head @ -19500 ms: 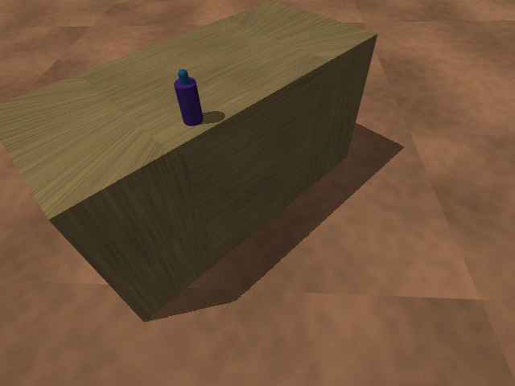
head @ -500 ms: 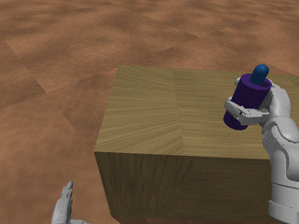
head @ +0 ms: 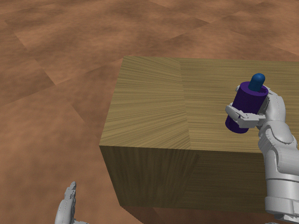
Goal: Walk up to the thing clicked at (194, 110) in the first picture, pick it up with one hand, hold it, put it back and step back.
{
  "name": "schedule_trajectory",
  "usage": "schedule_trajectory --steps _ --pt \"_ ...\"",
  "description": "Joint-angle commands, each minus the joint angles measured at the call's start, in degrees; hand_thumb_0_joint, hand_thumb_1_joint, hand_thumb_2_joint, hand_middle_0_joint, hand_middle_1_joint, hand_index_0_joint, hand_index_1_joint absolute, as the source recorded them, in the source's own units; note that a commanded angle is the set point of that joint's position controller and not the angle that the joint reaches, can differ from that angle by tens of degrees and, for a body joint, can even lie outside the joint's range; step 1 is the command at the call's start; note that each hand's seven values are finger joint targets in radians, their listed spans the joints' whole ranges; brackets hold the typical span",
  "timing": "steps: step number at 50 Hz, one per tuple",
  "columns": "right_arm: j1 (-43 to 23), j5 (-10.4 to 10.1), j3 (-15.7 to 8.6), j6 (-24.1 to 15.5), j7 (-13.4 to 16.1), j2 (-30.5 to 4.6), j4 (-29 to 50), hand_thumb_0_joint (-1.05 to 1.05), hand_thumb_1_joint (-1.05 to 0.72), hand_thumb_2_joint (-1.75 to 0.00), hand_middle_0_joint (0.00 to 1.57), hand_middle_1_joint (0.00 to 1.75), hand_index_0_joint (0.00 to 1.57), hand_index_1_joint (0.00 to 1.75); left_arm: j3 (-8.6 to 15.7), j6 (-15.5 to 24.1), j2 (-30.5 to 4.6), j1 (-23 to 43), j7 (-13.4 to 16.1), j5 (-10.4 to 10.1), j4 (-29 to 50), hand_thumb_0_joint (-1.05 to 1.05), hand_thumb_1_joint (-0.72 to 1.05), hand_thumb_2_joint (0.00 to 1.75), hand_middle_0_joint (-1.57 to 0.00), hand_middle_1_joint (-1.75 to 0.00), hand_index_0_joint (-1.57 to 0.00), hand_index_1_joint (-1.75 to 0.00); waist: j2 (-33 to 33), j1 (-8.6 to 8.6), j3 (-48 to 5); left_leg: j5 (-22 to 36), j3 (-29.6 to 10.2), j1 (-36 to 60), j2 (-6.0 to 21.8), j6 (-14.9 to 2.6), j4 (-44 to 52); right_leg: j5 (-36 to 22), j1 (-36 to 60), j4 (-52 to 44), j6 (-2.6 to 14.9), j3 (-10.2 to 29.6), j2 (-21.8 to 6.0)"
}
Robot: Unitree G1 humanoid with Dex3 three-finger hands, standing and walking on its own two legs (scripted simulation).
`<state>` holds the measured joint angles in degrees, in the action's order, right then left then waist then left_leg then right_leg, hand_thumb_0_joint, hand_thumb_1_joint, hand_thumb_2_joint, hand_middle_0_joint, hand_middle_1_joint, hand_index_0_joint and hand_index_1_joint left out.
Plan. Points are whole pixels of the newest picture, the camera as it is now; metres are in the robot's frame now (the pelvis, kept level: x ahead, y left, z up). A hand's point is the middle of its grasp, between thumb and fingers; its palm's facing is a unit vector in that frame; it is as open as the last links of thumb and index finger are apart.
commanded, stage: crouch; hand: right
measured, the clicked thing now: (247, 102) +0.36 -0.20 +0.17
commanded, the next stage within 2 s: lower in 0.58 s
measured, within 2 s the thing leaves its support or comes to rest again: rests again in 1.84 s
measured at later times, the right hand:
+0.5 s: hand (238, 109) +0.40 -0.21 +0.11, palm faces +0.22 +0.97 +0.00, open 8.8 cm
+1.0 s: hand (231, 118) +0.42 -0.22 +0.05, palm faces +0.21 +0.98 +0.02, open 8.8 cm
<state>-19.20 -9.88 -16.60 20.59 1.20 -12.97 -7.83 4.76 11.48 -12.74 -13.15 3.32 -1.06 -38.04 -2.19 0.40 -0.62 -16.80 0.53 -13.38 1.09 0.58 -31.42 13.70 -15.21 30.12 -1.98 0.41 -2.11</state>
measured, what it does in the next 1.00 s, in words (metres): stands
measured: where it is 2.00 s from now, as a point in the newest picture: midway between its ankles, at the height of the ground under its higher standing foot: outside the picture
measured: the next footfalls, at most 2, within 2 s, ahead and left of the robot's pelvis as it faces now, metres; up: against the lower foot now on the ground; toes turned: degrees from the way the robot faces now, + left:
none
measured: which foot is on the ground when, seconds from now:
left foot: down 0.00-1.00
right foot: down 0.00-1.00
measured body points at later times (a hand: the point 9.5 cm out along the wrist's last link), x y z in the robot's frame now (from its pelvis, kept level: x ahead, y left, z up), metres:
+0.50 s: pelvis +0.00 -0.01 +0.00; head +0.02 +0.00 +0.45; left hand +0.16 +0.25 -0.09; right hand +0.38 -0.26 +0.11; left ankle +0.00 +0.12 -0.73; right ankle +0.03 -0.14 -0.73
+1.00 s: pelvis +0.01 -0.01 -0.01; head +0.05 -0.02 +0.43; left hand +0.16 +0.26 -0.08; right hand +0.40 -0.27 +0.05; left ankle +0.00 +0.12 -0.73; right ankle +0.03 -0.14 -0.73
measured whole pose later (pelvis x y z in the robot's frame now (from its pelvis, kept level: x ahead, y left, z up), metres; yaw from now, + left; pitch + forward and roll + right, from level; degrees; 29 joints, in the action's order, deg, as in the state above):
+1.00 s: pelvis +0.01 -0.01 -0.01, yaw +1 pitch +8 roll +1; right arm -26.6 -8.5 -19.5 -14.9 -2.8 -17.4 -44.3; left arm 4.6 6.2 -12.3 -12.9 3.4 -0.1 -30.9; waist 0.8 4.1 -3.4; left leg -19.4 -0.6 -27.1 0.6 1.3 -38.6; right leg 17.8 -29.5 39.4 -1.3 -0.4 -2.6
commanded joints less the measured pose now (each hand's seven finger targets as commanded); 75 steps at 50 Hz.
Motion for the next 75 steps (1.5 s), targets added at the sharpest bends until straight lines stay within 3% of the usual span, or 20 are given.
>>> schedule_trajectory --steps 1,5,7,9,11,18,20,23,34,39,43,45,53,56,58,62,64,67,70,75 --pt "-27.02 0.33 -1.1 -11.08 0.04 -10.84 7.76 0.0 -0.28 -1.32 1.32 1.44 1.36 1.44 2.12 4.07 -6.62 8.9 0.95 0.1 8.81 0.0 -0.55 0.06 -0.05 -0.05 -0.05 -0.05 1.13 0.92 -15.03 11.38 1.38 -2.02 -1.11 0.32 4.94 -7.41 7.62 -2.17 2.62 -1.25 1.44" --pt "-25.45 0.49 -2.52 -15.09 -0.5 -11.96 0.72 0.0 -0.26 -1.33 1.33 1.46 1.37 1.46 0.4 3.82 -5.6 8.21 1.05 0.43 8.18 0.0 -0.55 0.06 -0.05 -0.05 -0.05 -0.05 1.6 0.01 -18.09 14.03 1.46 -1.12 -1.23 0.4 3.93 -10.6 7.53 -1.17 2.43 -1.25 1.35" --pt "-25.92 0.38 -4.26 -17.18 -0.28 -14.37 -0.95 0.0 -0.25 -1.32 1.32 1.45 1.36 1.45 2.62 3.63 -8.56 9.23 1.43 0.48 10.54 0.0 -0.54 0.06 -0.05 -0.05 -0.05 -0.05 3.0 0.06 -19.75 14.41 1.76 0.01 -1.44 0.46 3.7 -11.09 7.44 -1.24 2.36 -1.2 1.24" --pt "-25.0 0.39 -3.35 -19.21 -0.54 -13.09 -3.83 0.0 -0.27 -1.33 1.33 1.46 1.37 1.46 -0.2 2.62 -5.31 6.26 0.88 0.49 9.24 0.0 -0.54 0.06 -0.05 -0.05 -0.05 -0.05 2.92 -0.25 -17.18 14.62 1.77 -0.2 -1.47 0.4 3.72 -11.4 5.8 -1.45 2.31 -1.51 1.4" --pt "-24.99 0.36 -4.96 -21.24 -0.64 -14.87 -6.26 0.0 -0.24 -1.33 1.33 1.46 1.37 1.46 1.96 2.0 -7.04 6.34 1.08 0.4 10.01 0.0 -0.54 0.06 -0.05 -0.05 -0.05 -0.05 3.36 0.35 -17.3 15.46 1.43 -0.33 -1.42 0.44 3.66 -11.94 5.17 -1.22 2.58 -1.69 1.48" --pt "-29.75 0.77 -3.22 -26.98 -1.51 -15.31 -7.07 0.0 -0.25 -1.32 1.31 1.45 1.35 1.45 1.21 -0.16 -5.33 6.05 0.29 0.18 10.14 0.0 -0.54 0.05 -0.05 -0.05 -0.06 -0.05 0.57 2.12 -14.22 12.51 0.55 -3.91 -1.46 -0.03 3.82 -8.24 3.77 -1.45 2.77 -2.1 1.37" --pt "-30.1 0.61 -2.12 -28.16 -1.93 -14.09 -7.98 0.0 -0.24 -1.34 1.32 1.46 1.36 1.46 3.86 -0.04 -8.59 6.15 0.85 0.35 11.41 0.0 -0.54 0.05 -0.06 -0.05 -0.06 -0.05 1.49 3.48 -16.67 12.87 0.96 -4.89 -1.87 -0.04 3.29 -8.52 6.16 -1.28 2.63 -1.59 0.83" --pt "-32.65 0.41 -2.24 -30.06 -2.37 -15.14 -7.82 0.0 -0.25 -1.33 1.31 1.45 1.35 1.45 0.89 -0.31 -5.64 5.55 1.06 0.22 10.91 0.0 -0.54 0.06 -0.06 -0.05 -0.05 -0.05 0.1 2.84 -19.74 14.55 0.87 -4.58 -1.78 -0.09 2.43 -10.64 6.87 -0.13 2.61 -1.47 0.96" --pt "-29.45 0.22 -5.61 -33.54 -2.11 -18.72 -16.4 0.0 -0.26 -1.33 1.32 1.45 1.36 1.45 3.29 -2.33 -8.63 6.71 1.71 0.4 13.05 0.0 -0.55 0.06 -0.05 -0.05 -0.05 -0.05 1.64 2.02 -18.97 15.39 0.81 -3.82 -1.59 0.04 1.61 -11.0 1.9 1.16 2.75 -1.67 1.37" --pt "-25.82 0.4 -4.03 -35.26 -3.04 -14.65 -24.23 0.0 -0.2 -1.31 1.28 1.43 1.33 1.43 2.23 -2.82 -7.26 6.28 1.38 0.4 15.09 0.0 -0.56 0.07 -0.05 -0.04 -0.04 -0.05 4.93 3.46 -15.99 13.12 0.71 -6.76 -1.79 0.22 0.87 -8.24 -1.0 2.12 3.12 -1.48 1.0" --pt "-30.6 0.8 -4.37 -38.17 -3.97 -16.83 -22.68 0.0 -0.19 -1.31 1.28 1.43 1.33 1.43 1.87 -3.25 -6.27 2.51 1.19 0.53 13.65 0.0 -0.56 0.07 -0.05 -0.04 -0.04 -0.05 2.49 4.01 -19.09 14.64 -0.35 -8.17 -1.12 0.33 -0.86 -8.77 -1.74 4.59 3.35 -1.98 1.53" --pt "-31.57 0.79 -4.79 -39.5 -4.09 -18.1 -21.52 0.0 -0.2 -1.32 1.29 1.44 1.33 1.44 4.78 -2.81 -9.65 1.98 1.29 0.72 15.44 0.0 -0.56 0.07 -0.05 -0.04 -0.04 -0.05 0.35 4.79 -23.66 17.49 -0.19 -8.83 -1.31 0.33 -2.41 -12.18 1.53 6.07 3.17 -1.66 1.3" --pt "-35.67 1.78 -6.71 -44.63 -2.88 -20.87 -20.7 0.0 -0.3 -1.4 1.37 1.52 1.42 1.52 1.82 -2.39 -7.17 3.42 0.35 1.62 18.88 0.0 -0.57 0.08 -0.05 -0.05 -0.04 -0.06 -3.57 3.59 -27.3 15.35 0.3 -11.49 -2.08 -0.39 -5.61 -13.27 -0.61 9.19 2.24 -0.69 0.61" --pt "-27.33 1.56 -4.07 -44.33 -3.52 -13.42 -33.24 0.0 -0.29 -1.42 1.38 1.54 1.43 1.54 3.39 -2.79 -8.18 2.45 -0.21 1.89 17.73 0.0 -0.57 0.08 -0.05 -0.05 -0.04 -0.06 0.03 5.13 -21.74 12.44 0.56 -15.07 -2.36 -0.37 -6.21 -9.33 -5.56 9.62 2.48 -0.46 0.55" --pt "-35.29 2.32 -8.34 -45.85 -2.76 -22.75 -23.7 0.0 -0.31 -1.4 1.38 1.52 1.42 1.52 5.72 -2.61 -11.75 4.72 0.49 1.87 24.1 0.0 -0.56 0.07 -0.05 -0.04 -0.04 -0.05 -0.74 5.09 -28.85 13.45 0.34 -12.35 -2.29 -0.24 -6.53 -9.93 -2.77 10.2 2.57 -0.48 0.41" --pt "-28.3 1.79 -4.66 -45.49 -3.31 -13.86 -32.5 0.0 -0.26 -1.37 1.34 1.49 1.39 1.49 3.49 -3.3 -8.28 1.04 -0.21 1.68 24.43 0.0 -0.56 0.07 -0.05 -0.05 -0.04 -0.06 2.9 5.84 -22.74 11.41 0.65 -14.89 -2.45 -0.28 -7.36 -7.46 -7.35 10.66 2.8 -0.26 0.54" --pt "-32.02 2.48 -6.4 -46.35 -3.05 -18.16 -28.87 0.0 -0.28 -1.36 1.33 1.48 1.38 1.48 3.79 -3.34 -9.14 1.85 -0.23 1.73 27.97 0.0 -0.56 0.07 -0.05 -0.04 -0.04 -0.05 1.72 5.08 -26.77 13.42 0.69 -14.3 -2.39 -0.35 -8.42 -10.63 -5.58 11.69 2.61 -0.36 0.34" --pt "-30.96 2.74 -4.88 -46.28 -3.66 -14.91 -32.86 0.0 -0.28 -1.36 1.34 1.48 1.38 1.48 2.15 -4.13 -5.67 -5.53 -1.23 2.09 20.98 0.0 -0.56 0.07 -0.05 -0.05 -0.04 -0.06 -3.15 5.48 -20.87 10.28 0.37 -20.22 -2.31 -0.85 -9.6 -8.92 -8.67 12.46 2.25 -0.4 0.45" --pt "-35.83 3.57 -6.81 -47.61 -3.47 -19.88 -25.76 0.0 -0.29 -1.35 1.33 1.47 1.37 1.47 2.65 -3.57 -7.13 -0.58 -1.16 2.31 27.01 0.0 -0.56 0.07 -0.05 -0.04 -0.04 -0.05 -4.44 4.58 -27.8 10.15 0.09 -18.42 -2.31 -0.96 -10.68 -8.06 -7.26 13.38 2.07 -0.37 0.37" --pt "-34.67 3.06 -6.96 -48.03 -3.19 -18.29 -28.61 0.0 -0.31 -1.34 1.33 1.46 1.36 1.46 4.37 -3.77 -8.98 -1.51 -1.11 2.5 28.82 0.0 -0.56 0.07 -0.05 -0.05 -0.04 -0.06 -2.34 6.07 -27.27 8.55 0.63 -20.18 -2.63 -0.79 -11.6 -5.52 -9.13 14.66 2.24 0.17 0.3"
